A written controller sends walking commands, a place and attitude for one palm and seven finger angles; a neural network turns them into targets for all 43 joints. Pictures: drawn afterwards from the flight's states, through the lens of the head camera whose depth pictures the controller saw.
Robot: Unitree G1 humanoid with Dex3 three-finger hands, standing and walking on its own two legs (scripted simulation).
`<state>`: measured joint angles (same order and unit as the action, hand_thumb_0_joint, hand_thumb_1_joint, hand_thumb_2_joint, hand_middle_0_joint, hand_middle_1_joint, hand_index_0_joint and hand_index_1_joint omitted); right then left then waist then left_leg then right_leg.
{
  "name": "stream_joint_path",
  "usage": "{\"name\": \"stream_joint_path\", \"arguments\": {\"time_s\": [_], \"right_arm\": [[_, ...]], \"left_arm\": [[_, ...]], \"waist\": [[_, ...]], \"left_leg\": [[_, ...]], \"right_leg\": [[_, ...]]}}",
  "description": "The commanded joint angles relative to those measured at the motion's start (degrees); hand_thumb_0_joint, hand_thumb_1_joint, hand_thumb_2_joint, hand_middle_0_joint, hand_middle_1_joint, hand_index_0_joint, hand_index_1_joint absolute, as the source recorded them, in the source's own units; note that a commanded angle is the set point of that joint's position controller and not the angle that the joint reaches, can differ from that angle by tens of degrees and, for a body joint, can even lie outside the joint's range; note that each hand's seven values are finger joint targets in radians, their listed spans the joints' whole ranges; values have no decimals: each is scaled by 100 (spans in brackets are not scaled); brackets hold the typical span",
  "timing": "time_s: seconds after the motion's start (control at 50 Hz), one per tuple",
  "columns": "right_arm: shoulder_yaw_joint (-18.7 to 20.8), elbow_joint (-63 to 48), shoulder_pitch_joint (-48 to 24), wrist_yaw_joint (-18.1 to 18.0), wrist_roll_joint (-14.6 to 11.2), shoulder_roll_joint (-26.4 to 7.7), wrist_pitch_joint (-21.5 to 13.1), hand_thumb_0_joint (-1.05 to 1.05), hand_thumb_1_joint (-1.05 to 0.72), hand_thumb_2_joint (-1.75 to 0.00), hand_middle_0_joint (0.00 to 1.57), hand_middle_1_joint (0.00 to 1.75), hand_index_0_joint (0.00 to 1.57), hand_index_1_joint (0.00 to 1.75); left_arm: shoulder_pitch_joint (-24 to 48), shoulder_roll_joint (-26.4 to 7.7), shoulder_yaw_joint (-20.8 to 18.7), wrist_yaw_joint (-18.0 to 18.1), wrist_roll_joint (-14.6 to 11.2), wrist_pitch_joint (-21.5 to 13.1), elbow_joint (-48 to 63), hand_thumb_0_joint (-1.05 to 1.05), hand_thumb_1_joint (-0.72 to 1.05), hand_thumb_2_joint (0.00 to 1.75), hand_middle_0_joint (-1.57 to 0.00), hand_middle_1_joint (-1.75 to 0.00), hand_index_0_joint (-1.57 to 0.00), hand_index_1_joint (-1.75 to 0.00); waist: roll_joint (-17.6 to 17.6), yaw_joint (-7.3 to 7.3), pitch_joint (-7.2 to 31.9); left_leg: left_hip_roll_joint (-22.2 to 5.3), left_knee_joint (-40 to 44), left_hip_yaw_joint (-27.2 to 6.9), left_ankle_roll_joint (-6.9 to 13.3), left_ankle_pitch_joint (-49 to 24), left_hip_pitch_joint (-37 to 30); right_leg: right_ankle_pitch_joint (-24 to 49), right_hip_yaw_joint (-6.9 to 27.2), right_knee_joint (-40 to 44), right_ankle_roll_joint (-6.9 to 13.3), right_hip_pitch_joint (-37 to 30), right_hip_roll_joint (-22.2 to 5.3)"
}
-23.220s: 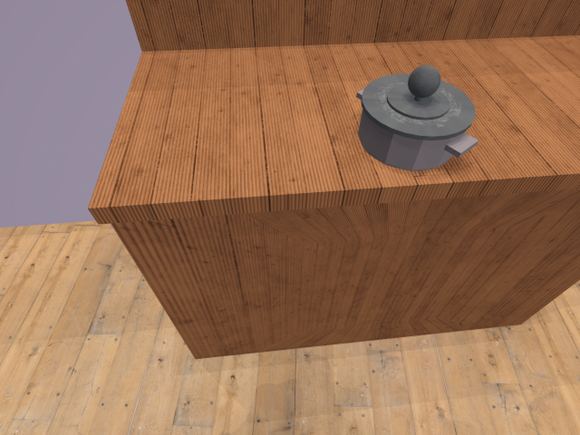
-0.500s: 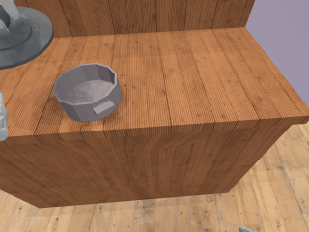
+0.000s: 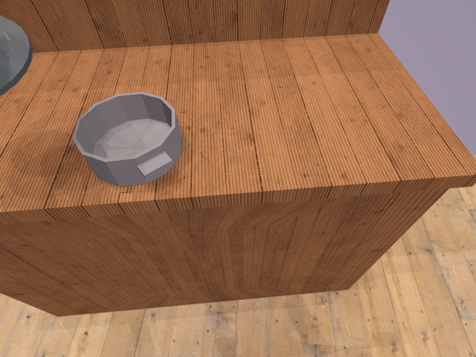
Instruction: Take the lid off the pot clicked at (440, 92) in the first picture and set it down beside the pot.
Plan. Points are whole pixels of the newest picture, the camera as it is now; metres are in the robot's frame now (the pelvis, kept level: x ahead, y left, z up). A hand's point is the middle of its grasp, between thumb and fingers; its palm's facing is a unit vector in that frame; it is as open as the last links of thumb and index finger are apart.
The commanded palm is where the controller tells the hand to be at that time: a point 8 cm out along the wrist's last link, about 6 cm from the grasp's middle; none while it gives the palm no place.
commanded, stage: move the lid sideways beside the pot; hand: left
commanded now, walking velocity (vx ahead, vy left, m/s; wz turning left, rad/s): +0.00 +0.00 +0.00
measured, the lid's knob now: out of the picture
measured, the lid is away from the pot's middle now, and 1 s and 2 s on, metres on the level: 0.18 0.23 0.24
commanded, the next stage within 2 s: lower the lid onto the table in 0.66 s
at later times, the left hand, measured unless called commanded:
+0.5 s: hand out of the picture +0.43 +0.38 +0.31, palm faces -0.14 -0.19 -0.97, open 7.2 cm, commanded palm +0.44 +0.40 +0.39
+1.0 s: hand out of the picture +0.44 +0.39 +0.30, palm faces -0.14 -0.23 -0.96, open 7.2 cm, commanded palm +0.45 +0.40 +0.37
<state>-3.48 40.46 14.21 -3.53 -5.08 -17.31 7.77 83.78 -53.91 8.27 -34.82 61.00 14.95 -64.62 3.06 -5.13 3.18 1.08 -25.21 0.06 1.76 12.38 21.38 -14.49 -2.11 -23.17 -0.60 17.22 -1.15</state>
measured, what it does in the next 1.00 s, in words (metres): stands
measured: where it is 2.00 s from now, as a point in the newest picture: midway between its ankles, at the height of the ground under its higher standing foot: outside the picture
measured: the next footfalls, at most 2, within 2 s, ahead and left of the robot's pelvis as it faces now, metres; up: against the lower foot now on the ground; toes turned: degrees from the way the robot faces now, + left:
none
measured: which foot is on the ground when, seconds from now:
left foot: down 0.00-1.00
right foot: down 0.00-1.00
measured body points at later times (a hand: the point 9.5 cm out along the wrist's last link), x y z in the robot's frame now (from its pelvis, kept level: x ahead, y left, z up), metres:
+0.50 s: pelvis +0.01 +0.00 +0.00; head +0.07 -0.01 +0.45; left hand +0.44 +0.39 +0.37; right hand +0.06 -0.28 -0.13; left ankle -0.01 +0.10 -0.74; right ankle -0.04 -0.13 -0.74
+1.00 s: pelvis +0.01 +0.00 +0.00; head +0.08 -0.01 +0.44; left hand +0.45 +0.40 +0.36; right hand +0.07 -0.27 -0.14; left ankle -0.01 +0.10 -0.74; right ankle -0.04 -0.13 -0.74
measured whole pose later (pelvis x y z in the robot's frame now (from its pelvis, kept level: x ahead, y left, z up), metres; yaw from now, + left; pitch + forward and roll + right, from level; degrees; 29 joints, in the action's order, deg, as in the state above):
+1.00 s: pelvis +0.01 +0.00 +0.00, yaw +0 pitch +11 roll -1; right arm -3.9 39.8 15.4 -3.3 -5.8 -17.9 7.4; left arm 86.9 -60.8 6.9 -35.4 62.1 15.6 -70.8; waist 3.2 -6.0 2.1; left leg 0.8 -26.9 0.1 2.0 14.2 23.2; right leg -15.1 -2.0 -22.6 -1.0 18.0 -0.8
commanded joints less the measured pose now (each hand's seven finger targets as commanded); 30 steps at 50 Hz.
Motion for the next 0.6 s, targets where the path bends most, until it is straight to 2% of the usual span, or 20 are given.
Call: {"name": "stream_joint_path", "arguments": {"time_s": [0.0, 0.04, 0.06, 0.08, 0.1, 0.14, 0.16, 0.18, 0.22, 0.24, 0.26, 0.28, 0.34, 0.36, 0.4, 0.46, 0.48, 0.52, 0.56, 0.58], "right_arm": [[278, -560, 65, -89, 11, -836, -172, 0, -90, -90, 20, 30, 20, 30], [287, -560, 113, -95, 13, -837, -167, 0, -90, -90, 20, 30, 20, 30], [258, -572, 100, -83, -12, -870, -167, 0, -90, -90, 20, 30, 20, 30], [264, -527, 158, -88, 7, -841, -136, 0, -90, -90, 20, 30, 20, 30], [236, -524, 117, -108, -21, -859, -102, 0, -90, -90, 20, 30, 20, 30], [240, -546, 60, -113, -28, -875, -78, 0, -90, -90, 20, 30, 20, 30], [225, -577, 10, -112, -47, -895, -81, 0, -90, -90, 20, 30, 20, 30], [234, -525, 102, -115, -18, -883, -67, 0, -90, -90, 20, 30, 20, 30], [210, -518, 121, -153, -29, -890, -56, 0, -90, -90, 20, 30, 20, 30], [210, -518, 95, -161, -45, -906, -54, 0, -90, -90, 20, 30, 20, 30], [195, -560, 37, -158, -74, -908, -75, 0, -90, -90, 20, 30, 20, 30], [229, -525, 123, -144, -38, -901, -82, 0, -90, -90, 20, 30, 20, 30], [227, -496, 238, -163, -37, -907, -83, 0, -90, -90, 20, 30, 20, 30], [199, -543, 164, -164, -76, -919, -92, 0, -90, -90, 20, 30, 20, 30], [205, -484, 207, -155, -66, -928, -48, 0, -90, -90, 20, 30, 20, 30], [183, -520, 211, -169, -88, -950, -54, 0, -90, -90, 20, 30, 20, 30], [206, -475, 254, -161, -65, -956, -27, 0, -90, -90, 20, 30, 20, 30], [216, -485, 283, -171, -81, -943, -45, 0, -90, -90, 20, 30, 20, 30], [221, -506, 299, -169, -97, -948, -98, 0, -90, -90, 20, 30, 20, 30], [230, -459, 361, -155, -60, -960, -78, 0, -90, -90, 20, 30, 20, 30]], "left_arm": [[3485, -1613, -374, 415, 190, -128, 1663, 0, 59, 102, -81, -105, -92, -109], [3332, -1744, -484, 414, 216, -137, 1548, 0, 59, 102, -81, -105, -92, -109], [3063, -1575, -327, 380, 143, -156, 1434, 0, 59, 102, -81, -105, -92, -109], [3006, -1708, -427, 379, 240, -137, 1170, 0, 59, 102, -81, -105, -92, -109], [2855, -1686, -357, 365, 225, -154, 862, 0, 59, 102, -81, -105, -92, -109], [3090, -1740, -326, 360, 195, -190, 1089, 0, 59, 102, -81, -105, -92, -109], [3078, -1616, -217, 344, 127, -226, 1275, 0, 59, 102, -81, -105, -92, -109], [3175, -1960, -451, 379, 242, -219, 1240, 0, 59, 102, -81, -105, -92, -109], [3043, -1980, -381, 352, 271, -241, 912, 0, 59, 102, -81, -105, -92, -109], [3191, -2027, -384, 354, 260, -266, 1034, 0, 59, 102, -81, -105, -92, -109], [3186, -1922, -319, 344, 168, -308, 1248, 0, 59, 102, -81, -105, -92, -109], [3448, -2152, -499, 385, 251, -309, 1522, 0, 59, 102, -81, -105, -92, -109], [3065, -2201, -524, 369, 303, -314, 1000, 0, 59, 102, -81, -105, -92, -109], [2878, -2087, -427, 339, 221, -347, 1032, 0, 59, 102, -81, -105, -92, -109], [2964, -2152, -419, 333, 279, -326, 860, 0, 59, 102, -81, -105, -92, -109], [2877, -2218, -418, 315, 236, -365, 977, 0, 59, 102, -81, -105, -92, -109], [3098, -2451, -558, 342, 321, -338, 1065, 0, 59, 102, -81, -105, -92, -109], [3109, -2174, -339, 331, 293, -316, 967, 0, 59, 102, -81, -105, -92, -109], [2984, -2062, -299, 308, 208, -324, 1144, 0, 59, 102, -81, -105, -92, -109], [3162, -2393, -544, 350, 302, -319, 1327, 0, 59, 102, -81, -105, -92, -109]], "waist": [[747, 10, 2657], [767, 20, 2636], [794, 16, 2526], [428, -13, 2453], [275, -33, 2121], [385, -21, 2139], [587, 0, 2273], [550, -1, 2437], [356, -41, 2184], [453, -39, 2217], [719, 0, 2335], [854, 12, 2663], [632, -19, 2376], [759, 1, 2321], [597, -42, 2148], [722, -7, 2303], [748, -21, 2413], [832, -69, 2252], [932, -38, 2392], [978, -9, 2611]], "left_leg": [[5, -228, -166, 210, -3216, -2119], [-6, -255, -145, 208, -3292, -2126], [8, -291, -131, 199, -3490, -2098], [-9, -244, -96, 210, -3076, -1893], [-12, -170, -52, 223, -2667, -1603], [-5, -101, -24, 235, -2471, -1565], [-4, -159, -13, 233, -2815, -1707], [-19, -166, -29, 235, -2793, -1744], [-9, -118, 37, 255, -2380, -1501], [-24, -86, 28, 249, -2362, -1508], [-31, -140, 7, 245, -2821, -1685], [-48, -197, -37, 235, -3027, -1940], [-49, -233, -19, 252, -2948, -1758], [-53, -253, -1, 247, -3194, -1794], [-67, -226, 36, 253, -2836, -1605], [-65, -267, 50, 264, -3145, -1707], [-77, -271, 45, 256, -3073, -1741], [-93, -264, 2, 253, -3038, -1791], [-96, -330, -20, 254, -3408, -2035], [-106, -363, -50, 245, -3563, -2094]], "right_leg": [[1716, -25, 76, 227, -298, 274], [1720, -10, 91, 213, -298, 274], [1839, -37, 96, 235, -287, 276], [1701, -20, 95, 178, -338, 275], [1587, -38, 123, 183, -312, 258], [1568, -12, 152, 196, -388, 236], [1754, -17, 127, 219, -416, 223], [1710, 18, 112, 181, -485, 239], [1608, 6, 159, 162, -498, 234], [1589, 3, 163, 173, -496, 226], [1760, 4, 134, 208, -508, 224], [1784, 33, 97, 175, -509, 243], [1736, -8, 127, 162, -437, 265], [1860, -14, 133, 191, -422, 260], [1780, -7, 145, 153, -406, 256], [1959, -10, 129, 177, -508, 254], [1872, 18, 118, 138, -514, 259], [1716, -40, 157, 150, -298, 276], [1837, -47, 155, 174, -290, 286], [1929, -14, 104, 147, -361, 290]]}}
